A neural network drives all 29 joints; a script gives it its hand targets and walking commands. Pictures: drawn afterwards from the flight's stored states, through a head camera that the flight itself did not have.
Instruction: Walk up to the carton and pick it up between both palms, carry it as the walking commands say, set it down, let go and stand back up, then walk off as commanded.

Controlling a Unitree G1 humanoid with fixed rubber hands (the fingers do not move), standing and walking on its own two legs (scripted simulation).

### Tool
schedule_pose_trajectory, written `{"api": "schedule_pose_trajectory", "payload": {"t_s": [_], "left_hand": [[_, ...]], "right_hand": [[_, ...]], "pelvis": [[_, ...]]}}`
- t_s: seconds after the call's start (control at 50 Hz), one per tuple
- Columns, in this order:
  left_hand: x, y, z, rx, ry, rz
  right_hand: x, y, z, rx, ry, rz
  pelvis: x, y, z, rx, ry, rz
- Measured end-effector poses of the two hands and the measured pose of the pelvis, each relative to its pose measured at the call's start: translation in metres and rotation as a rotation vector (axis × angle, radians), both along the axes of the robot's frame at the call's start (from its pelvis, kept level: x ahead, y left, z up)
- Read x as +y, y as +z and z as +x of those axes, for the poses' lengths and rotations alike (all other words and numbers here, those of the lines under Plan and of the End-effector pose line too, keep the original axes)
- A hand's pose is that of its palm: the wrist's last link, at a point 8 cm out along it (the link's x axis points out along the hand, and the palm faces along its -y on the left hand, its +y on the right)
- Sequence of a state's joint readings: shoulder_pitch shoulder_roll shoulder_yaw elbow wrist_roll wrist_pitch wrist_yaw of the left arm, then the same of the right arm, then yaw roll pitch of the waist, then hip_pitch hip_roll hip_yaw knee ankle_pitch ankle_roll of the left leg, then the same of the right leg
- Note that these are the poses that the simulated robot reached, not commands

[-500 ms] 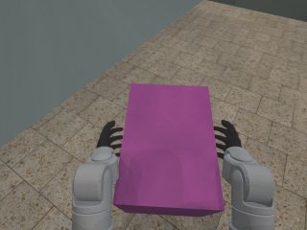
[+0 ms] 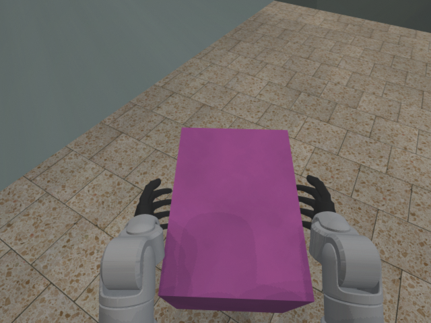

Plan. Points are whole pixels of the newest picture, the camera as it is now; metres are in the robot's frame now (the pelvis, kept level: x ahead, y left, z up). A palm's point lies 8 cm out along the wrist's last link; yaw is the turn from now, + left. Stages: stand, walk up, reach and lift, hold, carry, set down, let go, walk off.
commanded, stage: carry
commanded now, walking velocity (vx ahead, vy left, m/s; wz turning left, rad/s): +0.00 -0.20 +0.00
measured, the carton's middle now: (231, 219) +0.31 +0.01 +0.02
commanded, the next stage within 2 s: none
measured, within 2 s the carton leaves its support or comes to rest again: neither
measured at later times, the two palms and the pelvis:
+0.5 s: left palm (238, 244) +0.22 +0.00 +0.09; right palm (428, 249) +0.22 -0.28 +0.10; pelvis -0.04 -0.14 -0.01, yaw +0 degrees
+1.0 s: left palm (349, 278) +0.18 -0.16 +0.09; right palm out of the picture +0.17 -0.44 +0.09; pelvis -0.09 -0.29 -0.01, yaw +0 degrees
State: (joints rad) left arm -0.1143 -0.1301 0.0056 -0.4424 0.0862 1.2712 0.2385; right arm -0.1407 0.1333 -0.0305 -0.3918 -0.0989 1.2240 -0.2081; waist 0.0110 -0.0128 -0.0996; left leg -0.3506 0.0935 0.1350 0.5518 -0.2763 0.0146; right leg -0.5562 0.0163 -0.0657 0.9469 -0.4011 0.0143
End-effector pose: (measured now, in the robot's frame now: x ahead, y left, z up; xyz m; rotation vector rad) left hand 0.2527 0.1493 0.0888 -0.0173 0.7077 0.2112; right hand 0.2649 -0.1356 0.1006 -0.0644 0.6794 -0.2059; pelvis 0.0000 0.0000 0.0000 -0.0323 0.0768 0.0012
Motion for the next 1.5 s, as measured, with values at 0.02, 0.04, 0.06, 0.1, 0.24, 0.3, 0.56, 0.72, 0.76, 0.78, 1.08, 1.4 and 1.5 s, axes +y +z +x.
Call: {"api": "schedule_pose_trajectory", "payload": {"t_s": [0.02, 0.04, 0.06, 0.1, 0.24, 0.3, 0.56, 0.72, 0.76, 0.78, 1.08, 1.4, 1.5], "left_hand": [[-0.005, 0.003, -0.002, -0.004, -0.002, -0.002], [-0.011, 0.006, -0.002, -0.012, -0.004, -0.002], [-0.017, 0.008, -0.003, -0.021, -0.006, 0.0], [-0.032, 0.013, -0.002, -0.039, -0.01, 0.006], [-0.105, 0.007, -0.001, -0.038, -0.057, 0.045], [-0.128, 0.002, -0.006, 0.003, -0.084, 0.063], [-0.154, -0.004, -0.045, -0.019, -0.003, 0.004], [-0.199, 0.011, -0.06, -0.037, 0.0, 0.011], [-0.218, 0.012, -0.059, -0.049, -0.005, 0.019], [-0.229, 0.011, -0.059, -0.055, -0.008, 0.022], [-0.31, 0.002, -0.088, -0.054, -0.033, 0.021], [-0.399, 0.009, -0.125, -0.06, -0.001, 0.028], [-0.446, 0.0, -0.131, 0.003, -0.061, 0.06]], "right_hand": [[-0.005, 0.002, -0.002, -0.003, -0.002, -0.001], [-0.011, 0.004, -0.003, -0.009, -0.005, -0.001], [-0.017, 0.007, -0.004, -0.017, -0.009, 0.001], [-0.032, 0.01, -0.005, -0.033, -0.017, 0.008], [-0.105, -0.007, -0.019, -0.032, -0.073, 0.046], [-0.128, -0.014, -0.032, 0.005, -0.095, 0.061], [-0.154, 0.0, -0.048, -0.02, -0.009, 0.003], [-0.199, 0.006, -0.06, -0.029, -0.008, 0.012], [-0.218, 0.004, -0.062, -0.04, -0.017, 0.023], [-0.229, 0.002, -0.063, -0.045, -0.022, 0.027], [-0.311, 0.0, -0.102, -0.053, -0.045, 0.031], [-0.399, -0.001, -0.126, -0.048, -0.013, 0.031], [-0.446, -0.016, -0.148, 0.011, -0.068, 0.06]], "pelvis": [[-0.005, 0.002, -0.002, -0.001, 0.0, -0.004], [-0.01, 0.003, -0.003, -0.001, -0.001, -0.008], [-0.016, 0.003, -0.005, 0.0, -0.003, -0.012], [-0.029, 0.003, -0.008, 0.005, -0.007, -0.017], [-0.086, -0.01, -0.02, 0.011, -0.022, -0.002], [-0.102, -0.007, -0.026, 0.008, -0.012, 0.027], [-0.152, -0.008, -0.05, 0.004, -0.002, 0.021], [-0.198, 0.001, -0.065, 0.001, -0.006, -0.01], [-0.214, -0.002, -0.069, 0.005, -0.012, -0.01], [-0.224, -0.006, -0.07, 0.005, -0.015, -0.004], [-0.299, -0.01, -0.103, 0.005, 0.001, 0.028], [-0.396, -0.01, -0.133, -0.003, -0.008, 0.002], [-0.426, -0.008, -0.145, -0.004, 0.005, 0.034]]}}
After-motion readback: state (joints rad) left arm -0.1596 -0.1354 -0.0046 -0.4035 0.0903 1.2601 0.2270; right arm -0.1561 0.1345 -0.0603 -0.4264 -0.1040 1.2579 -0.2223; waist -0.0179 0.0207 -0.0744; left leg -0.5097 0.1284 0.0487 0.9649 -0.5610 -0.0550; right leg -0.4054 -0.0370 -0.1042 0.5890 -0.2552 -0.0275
